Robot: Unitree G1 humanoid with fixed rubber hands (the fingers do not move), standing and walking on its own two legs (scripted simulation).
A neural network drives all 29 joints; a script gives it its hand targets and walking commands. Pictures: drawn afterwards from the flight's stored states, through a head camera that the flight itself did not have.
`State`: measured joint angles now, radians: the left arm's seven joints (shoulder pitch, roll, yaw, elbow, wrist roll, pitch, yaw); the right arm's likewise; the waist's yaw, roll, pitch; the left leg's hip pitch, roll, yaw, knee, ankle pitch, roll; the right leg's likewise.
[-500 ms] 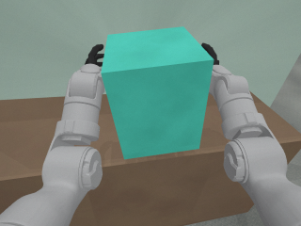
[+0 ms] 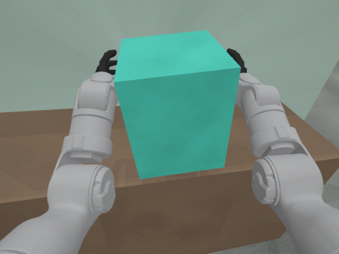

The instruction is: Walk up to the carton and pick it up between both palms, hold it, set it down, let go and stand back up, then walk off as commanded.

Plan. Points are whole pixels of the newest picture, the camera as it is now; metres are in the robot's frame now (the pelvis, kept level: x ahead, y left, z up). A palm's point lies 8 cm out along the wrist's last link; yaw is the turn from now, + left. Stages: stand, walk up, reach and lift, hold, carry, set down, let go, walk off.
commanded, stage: hold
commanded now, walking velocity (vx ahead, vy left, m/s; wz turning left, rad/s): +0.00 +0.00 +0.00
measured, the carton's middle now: (173, 104) +0.38 -0.01 +0.23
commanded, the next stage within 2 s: none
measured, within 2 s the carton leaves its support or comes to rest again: neither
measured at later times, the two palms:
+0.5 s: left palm (103, 82) +0.39 +0.14 +0.27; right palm (235, 81) +0.39 -0.15 +0.28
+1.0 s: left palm (104, 81) +0.39 +0.14 +0.27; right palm (235, 81) +0.39 -0.15 +0.28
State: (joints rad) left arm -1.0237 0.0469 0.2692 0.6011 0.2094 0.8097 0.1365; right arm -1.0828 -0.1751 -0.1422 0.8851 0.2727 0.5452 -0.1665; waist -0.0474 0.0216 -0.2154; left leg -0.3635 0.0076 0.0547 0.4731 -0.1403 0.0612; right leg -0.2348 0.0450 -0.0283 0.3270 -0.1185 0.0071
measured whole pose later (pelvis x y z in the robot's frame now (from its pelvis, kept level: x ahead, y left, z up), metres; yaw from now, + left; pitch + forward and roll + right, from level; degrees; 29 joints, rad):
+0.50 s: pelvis +0.00 +0.00 +0.00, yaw +0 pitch +1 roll -3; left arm -1.02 0.05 0.27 0.60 0.21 0.81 0.14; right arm -1.08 -0.18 -0.14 0.89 0.27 0.55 -0.17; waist -0.05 0.01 -0.22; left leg -0.36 0.01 0.05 0.47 -0.14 0.06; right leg -0.23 0.05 -0.03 0.33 -0.12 0.01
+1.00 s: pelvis +0.00 +0.00 +0.00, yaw +0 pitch +1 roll -3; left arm -1.02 0.05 0.27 0.60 0.21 0.81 0.14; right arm -1.08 -0.17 -0.14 0.89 0.27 0.55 -0.17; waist -0.05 0.02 -0.22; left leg -0.36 0.01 0.05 0.47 -0.14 0.06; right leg -0.23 0.05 -0.03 0.33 -0.12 0.01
